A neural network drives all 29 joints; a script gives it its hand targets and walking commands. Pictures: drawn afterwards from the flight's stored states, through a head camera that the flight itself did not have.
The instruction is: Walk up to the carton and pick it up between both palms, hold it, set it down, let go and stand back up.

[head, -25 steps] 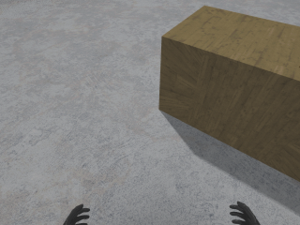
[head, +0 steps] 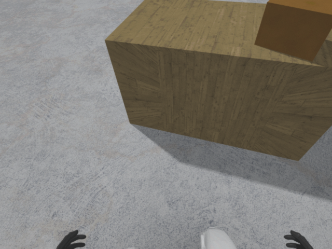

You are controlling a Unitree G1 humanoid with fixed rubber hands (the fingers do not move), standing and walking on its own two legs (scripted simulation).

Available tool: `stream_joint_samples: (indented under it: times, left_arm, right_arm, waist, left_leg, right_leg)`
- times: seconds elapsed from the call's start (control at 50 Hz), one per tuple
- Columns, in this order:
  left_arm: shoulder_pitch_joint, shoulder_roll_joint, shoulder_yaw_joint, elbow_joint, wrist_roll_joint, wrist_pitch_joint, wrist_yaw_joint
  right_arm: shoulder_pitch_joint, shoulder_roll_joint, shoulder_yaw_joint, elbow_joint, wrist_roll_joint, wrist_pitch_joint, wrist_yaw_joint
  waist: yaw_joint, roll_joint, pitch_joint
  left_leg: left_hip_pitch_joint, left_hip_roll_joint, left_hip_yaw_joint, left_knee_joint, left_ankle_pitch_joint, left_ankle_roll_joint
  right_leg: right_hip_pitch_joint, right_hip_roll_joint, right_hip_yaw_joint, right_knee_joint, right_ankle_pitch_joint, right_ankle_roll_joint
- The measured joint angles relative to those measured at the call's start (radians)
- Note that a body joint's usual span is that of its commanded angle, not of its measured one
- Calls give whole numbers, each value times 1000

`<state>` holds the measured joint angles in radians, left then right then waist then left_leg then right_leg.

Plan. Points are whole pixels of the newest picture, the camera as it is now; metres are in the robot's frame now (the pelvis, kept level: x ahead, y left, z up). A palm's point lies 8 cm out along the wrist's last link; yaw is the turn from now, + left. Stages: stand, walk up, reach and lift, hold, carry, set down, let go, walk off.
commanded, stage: walk up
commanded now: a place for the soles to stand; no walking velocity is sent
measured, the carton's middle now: (298, 22) +0.98 -0.56 +0.05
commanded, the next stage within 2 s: none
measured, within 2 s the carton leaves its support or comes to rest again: neither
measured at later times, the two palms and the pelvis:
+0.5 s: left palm (137, 171) +0.33 +0.12 -0.08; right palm out of the picture +0.08 -0.37 -0.08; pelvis +0.13 -0.08 +0.01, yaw -17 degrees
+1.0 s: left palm (169, 141) +0.45 +0.02 -0.10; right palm out of the picture +0.22 -0.46 -0.08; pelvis +0.26 -0.18 +0.00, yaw -22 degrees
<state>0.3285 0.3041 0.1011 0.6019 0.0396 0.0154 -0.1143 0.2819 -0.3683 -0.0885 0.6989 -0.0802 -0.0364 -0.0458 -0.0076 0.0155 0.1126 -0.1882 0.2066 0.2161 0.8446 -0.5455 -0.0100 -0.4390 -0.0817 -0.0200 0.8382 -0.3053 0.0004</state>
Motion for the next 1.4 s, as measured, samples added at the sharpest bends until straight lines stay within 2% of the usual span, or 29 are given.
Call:
stream_joint_samples:
  times: [0.06, 0.12, 0.18, 0.22, 0.28, 0.36, 0.4, 0.46, 0.5, 0.52, 0.54, 0.56, 0.6, 0.66, 0.7, 0.76, 0.8, 0.82, 0.86, 0.94, 1.0, 1.06, 1.1, 1.14, 1.18, 1.2, 1.26, 1.34, 1.4]
  left_arm:
    - [-12, -2, -16, 5, -17, -15, 29]
    - [-19, -12, -33, 18, -3, -5, 66]
    - [-17, -19, -46, 28, 11, 5, 81]
    - [-9, -16, -51, 34, 7, 18, 78]
    - [7, -13, -47, 46, 8, 34, 71]
    - [-11, -4, -37, 42, 17, 40, 52]
    - [-32, -6, -32, 33, 7, 36, 41]
    - [-71, -20, -28, 17, -5, 18, 26]
    - [-89, -27, -25, 3, -8, -3, 20]
    - [-93, -26, -21, -4, -7, -17, 21]
    - [-98, -23, -17, -9, -3, -29, 27]
    - [-104, -20, -16, -10, -5, -34, 36]
    - [-111, -24, -24, 3, -17, -29, 60]
    - [-104, -32, -33, 27, -7, -18, 91]
    - [-92, -36, -38, 41, 3, -20, 98]
    - [-72, -34, -44, 55, 13, -24, 96]
    - [-56, -26, -48, 61, 11, -15, 90]
    - [-45, -21, -48, 64, 9, -7, 86]
    - [-25, -14, -46, 71, 5, 13, 79]
    - [-24, 1, -41, 69, 7, 37, 60]
    - [-46, -2, -36, 49, -2, 33, 45]
    - [-76, -16, -34, 22, -10, 15, 34]
    - [-86, -23, -32, 1, -12, -7, 30]
    - [-92, -25, -30, -12, -5, -29, 37]
    - [-100, -30, -42, -8, -8, -33, 57]
    - [-102, -33, -48, -3, -7, -32, 70]
    - [-94, -39, -58, 20, 5, -31, 100]
    - [-65, -32, -65, 56, 11, -34, 111]
    - [-35, -10, -72, 72, 7, -19, 106]
  right_arm:
    - [15, -11, 4, -7, 45, 31, 19]
    - [12, 5, 21, -21, 54, 28, 30]
    - [17, 41, 35, -39, 57, 10, 38]
    - [37, 67, 41, -62, 48, -9, 38]
    - [62, 94, 64, -63, 14, -22, 15]
    - [77, 104, 74, -19, 3, -33, -5]
    - [81, 95, 73, -4, 3, -41, -4]
    - [91, 66, 65, -2, 9, -39, -1]
    - [104, 44, 59, -7, 17, -28, -1]
    - [113, 36, 57, -12, 21, -20, 0]
    - [121, 32, 55, -17, 28, -10, 5]
    - [126, 29, 54, -25, 36, 2, 12]
    - [122, 20, 50, -43, 50, 26, 27]
    - [95, 22, 44, -69, 52, 32, 37]
    - [82, 34, 42, -83, 52, 27, 42]
    - [73, 62, 44, -98, 56, 19, 44]
    - [83, 81, 45, -112, 54, 1, 43]
    - [93, 89, 44, -120, 47, -10, 41]
    - [104, 100, 53, -118, 30, -14, 25]
    - [106, 112, 64, -72, 10, -14, -7]
    - [108, 102, 63, -48, 10, -27, -8]
    - [112, 75, 54, -43, 15, -28, -1]
    - [122, 56, 46, -45, 22, -18, 6]
    - [132, 46, 40, -49, 37, -1, 14]
    - [132, 40, 35, -56, 51, 22, 17]
    - [126, 38, 34, -59, 53, 30, 18]
    - [96, 45, 30, -71, 49, 37, 24]
    - [57, 79, 30, -99, 55, 27, 37]
    - [45, 106, 35, -132, 54, -1, 39]
  waist:
    - [8, 41, -15]
    - [23, 59, -19]
    - [38, 50, -31]
    - [45, 25, -45]
    - [31, -27, -59]
    - [9, -92, -33]
    - [1, -106, -14]
    - [-15, -96, 9]
    - [-27, -73, 14]
    - [-29, -58, 15]
    - [-28, -46, 17]
    - [-24, -38, 18]
    - [-14, -13, 19]
    - [1, 20, 16]
    - [11, 33, 6]
    - [30, 30, -13]
    - [41, 14, -27]
    - [44, -2, -36]
    - [38, -34, -47]
    - [18, -98, -33]
    - [3, -118, -14]
    - [-15, -105, -1]
    - [-26, -82, -1]
    - [-29, -51, -2]
    - [-22, -28, -5]
    - [-16, -16, -4]
    - [5, 10, 1]
    - [31, 12, 0]
    - [49, -11, -9]
  left_leg:
    - [-121, -52, -157, 254, -112, 33]
    - [-210, -96, -189, 342, -85, 38]
    - [-228, -117, -164, 179, -47, 40]
    - [-191, -137, -142, 17, 85, 57]
    - [-147, -126, -95, 20, 109, 21]
    - [-37, -104, -30, -52, 91, -13]
    - [16, -88, 1, -96, 93, -33]
    - [75, -53, 35, -133, 82, -61]
    - [94, -14, 45, -112, 48, -71]
    - [87, 14, 38, -70, 21, -60]
    - [56, 38, 10, 13, 16, -35]
    - [5, 30, -55, 129, 10, -12]
    - [-101, -30, -187, 364, 8, 20]
    - [-221, -85, -237, 501, 46, 32]
    - [-268, -102, -229, 442, 32, 27]
    - [-285, -117, -196, 226, 10, 26]
    - [-247, -135, -172, 30, 95, 47]
    - [-234, -148, -167, 0, 161, 46]
    - [-219, -156, -152, 28, 160, 25]
    - [-133, -151, -118, -6, 118, 1]
    - [-71, -132, -102, -50, 110, -26]
    - [-32, -101, -104, -65, 88, -51]
    - [-24, -67, -120, -32, 47, -57]
    - [-62, -47, -184, 90, -5, -17]
    - [-145, -108, -288, 309, -17, 14]
    - [-184, -134, -310, 404, 1, 23]
    - [-273, -168, -289, 507, 41, 24]
    - [-302, -173, -221, 289, 4, 17]
    - [-245, -188, -183, -8, 139, 40]
  right_leg:
    - [-12, 62, -12, 44, -41, -12]
    - [17, 99, -14, 20, -56, -36]
    - [49, 117, -8, -10, -56, -34]
    - [51, 119, 11, 20, -105, -35]
    - [-11, 150, 81, 232, -184, -4]
    - [-92, 108, 82, 378, -116, 38]
    - [-111, 68, 73, 327, -109, 42]
    - [-97, 17, 44, 126, -103, 17]
    - [-53, 16, 20, -23, -31, -13]
    - [-34, 34, 11, -65, 40, -21]
    - [-42, 54, 1, -46, 89, -26]
    - [-55, 70, -4, -6, 73, -31]
    - [-52, 94, -11, 31, 15, -38]
    - [-17, 114, -25, 16, -15, -52]
    - [10, 118, -35, -7, -23, -56]
    - [44, 114, -46, -30, -41, -55]
    - [56, 104, -47, -9, -74, -49]
    - [50, 94, -40, 32, -129, -49]
    - [15, 97, -4, 175, -219, -23]
    - [-78, 66, 12, 383, -162, 27]
    - [-114, 22, 16, 329, -146, 34]
    - [-99, -16, 7, 139, -116, 15]
    - [-49, -13, -14, -5, -35, -5]
    - [-47, 14, -50, 20, 33, -17]
    - [-41, 24, -79, 61, -23, -29]
    - [-29, 27, -92, 62, -44, -34]
    - [21, 30, -127, 32, -66, -44]
    - [86, 22, -168, -27, -76, -46]
    - [106, 5, -184, -19, -107, -38]
